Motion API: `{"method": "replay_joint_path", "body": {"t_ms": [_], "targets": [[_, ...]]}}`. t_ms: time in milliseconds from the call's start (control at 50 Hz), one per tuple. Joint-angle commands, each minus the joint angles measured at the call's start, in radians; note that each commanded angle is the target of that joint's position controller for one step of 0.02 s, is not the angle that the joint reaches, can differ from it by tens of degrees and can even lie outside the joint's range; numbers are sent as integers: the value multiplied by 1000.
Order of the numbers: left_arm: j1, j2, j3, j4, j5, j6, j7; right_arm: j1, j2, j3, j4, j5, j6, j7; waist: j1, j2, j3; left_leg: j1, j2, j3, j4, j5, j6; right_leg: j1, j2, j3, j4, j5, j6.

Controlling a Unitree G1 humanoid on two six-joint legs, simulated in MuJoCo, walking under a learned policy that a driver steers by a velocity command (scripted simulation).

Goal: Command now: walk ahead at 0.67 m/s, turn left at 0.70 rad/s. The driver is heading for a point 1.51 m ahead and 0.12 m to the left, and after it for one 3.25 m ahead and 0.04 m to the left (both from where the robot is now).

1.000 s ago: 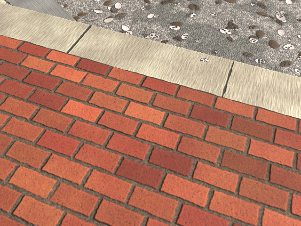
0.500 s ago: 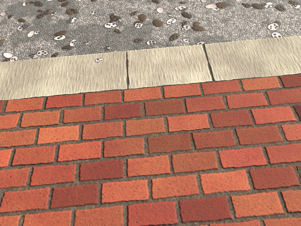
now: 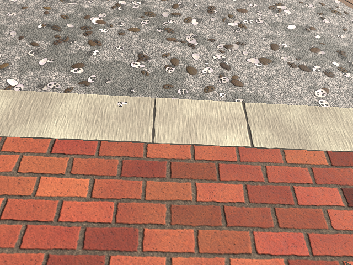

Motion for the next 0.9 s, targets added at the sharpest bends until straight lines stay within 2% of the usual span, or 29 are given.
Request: {"method": "replay_joint_path", "body": {"t_ms": [20,40,60,80,100,140,160,220,260,300,360,400,420,440,460,480,500,520,540,560,600,620,660,700,760,820,860,880,900], "targets": [[-193,118,39,-103,6,-21,-4,156,-76,-27,16,-8,-16,-2,-110,65,30,209,-88,129,-108,83,13,-176,-163,73,-9,-219,-107],[-216,58,20,-118,23,-29,-2,311,-134,-56,62,-9,-20,-9,-164,181,1,402,-79,22,-132,10,57,-326,-83,-36,310,-66,-62],[-273,-27,-9,-183,31,-47,-6,398,-259,-81,45,-13,-36,-10,-176,423,51,550,143,-549,-358,-230,224,-718,63,-34,777,-183,15],[-292,3,-13,-223,-1,-86,-15,351,-230,-65,-16,-17,-61,6,-165,347,13,651,241,-927,-548,-420,329,-938,97,176,902,-211,-2],[-296,58,-5,-224,-30,-115,-29,287,-191,-55,-40,-26,-73,7,-141,227,48,672,267,-897,-535,-399,312,-1018,32,215,943,-154,-24],[-268,67,-6,-192,3,-136,-37,247,-160,-41,-60,-26,-64,2,-97,82,74,566,206,-716,-496,-260,261,-926,-19,210,815,-24,-28],[-269,80,3,-185,21,-135,-39,217,-129,-25,-70,-27,-58,-5,-71,59,102,484,167,-641,-508,-184,237,-851,-26,213,723,42,-22],[-313,78,5,-187,21,-116,-46,182,-110,-11,-75,-19,-41,-40,-49,91,166,322,86,-488,-546,24,199,-712,12,166,485,182,34],[-388,31,-13,-203,18,-114,-51,170,-126,-16,-64,-18,-33,-60,-61,118,192,177,20,-390,-553,129,166,-556,67,115,304,308,55],[-430,9,-20,-215,9,-117,-60,197,-130,-17,-34,-12,-36,-67,-80,157,189,113,24,-349,-591,163,143,-413,84,89,188,414,50],[-455,39,-10,-217,-10,-113,-59,241,-108,-12,17,-9,-48,-64,-102,206,199,286,72,-309,-586,333,104,-411,54,90,87,461,11],[-421,77,8,-215,-14,-110,-56,257,-126,-18,38,-28,-43,-57,-78,235,136,443,86,-258,-461,797,71,-381,90,27,79,376,-39],[-347,104,22,-203,-21,-103,-49,258,-146,-22,46,-48,-36,-53,-31,262,59,502,89,-231,-338,1082,60,-304,123,-12,114,311,-73],[-173,132,38,-163,-30,-88,-38,223,-161,-26,47,-65,-27,-52,71,287,-43,482,87,-195,-139,1324,49,-118,144,-41,145,273,-112],[87,152,46,-98,-29,-67,-26,144,-168,-25,22,-77,-24,-54,203,262,-158,273,78,-182,143,1334,26,217,69,39,217,242,-157],[275,215,57,-55,5,-61,-23,204,-44,4,-19,-79,-39,-48,171,-77,-343,-125,-66,-179,632,664,-39,626,-154,518,211,-114,-323],[314,190,53,-15,-8,-73,-42,240,-25,29,-25,-43,-71,-28,132,-370,-433,-309,-180,-237,779,-55,-56,727,-255,1037,-69,-416,-390],[229,111,39,-25,2,-70,-30,107,-90,17,-57,2,-99,-17,149,-264,-230,-438,-113,-258,809,-20,-31,634,-237,996,-128,-447,-351],[205,102,36,-27,13,-67,-25,-29,-107,28,-92,-3,-123,-10,149,-84,-112,-424,-84,-245,751,19,-14,461,-204,864,-133,-282,-324],[170,112,37,-29,19,-70,-28,-99,-87,32,-114,-28,-141,-11,104,56,-34,-379,-66,-232,658,32,-6,293,-163,792,-152,-151,-313],[103,76,21,-38,27,-71,-26,-92,-66,33,-118,-50,-143,-8,9,42,34,-291,-32,-234,517,52,-24,93,-99,698,-199,-37,-331],[94,62,17,-36,14,-68,-22,-82,-62,35,-116,-55,-138,-8,-12,23,63,-282,-24,-225,454,38,-41,41,-85,670,-220,-15,-341],[97,61,12,-26,-12,-67,-8,-134,-52,44,-148,-63,-134,-10,-36,30,147,-268,-3,-201,304,28,-82,-115,-87,630,-250,14,-340],[83,100,26,-34,-22,-67,11,-254,-34,61,-197,-72,-143,0,-11,22,198,-114,-23,-154,75,245,-109,-305,-26,527,-275,27,-294],[142,147,45,-25,-32,-61,23,-306,-59,43,-208,-50,-139,1,24,-1,159,184,-77,-155,-82,539,-151,-410,-16,518,-271,-12,-227],[211,121,44,-5,-44,-40,23,-307,-108,11,-212,-21,-130,-19,25,-7,137,174,-78,-178,-174,409,-151,-205,-34,550,-122,16,-173],[201,106,36,-8,-16,-28,9,-84,-161,-33,-184,-10,-128,-32,-113,-23,-12,407,-66,-156,-149,272,-107,-181,16,495,221,302,-106],[187,29,7,-39,21,-25,3,163,-215,-54,-154,-15,-116,-45,-213,59,-209,709,96,-313,-98,39,-51,-334,59,424,586,229,-76],[358,-93,-34,-83,-50,-41,0,209,-315,-64,-116,-48,-104,-23,-88,530,-390,933,361,-951,-359,-407,120,-606,132,324,961,-236,-43]]}}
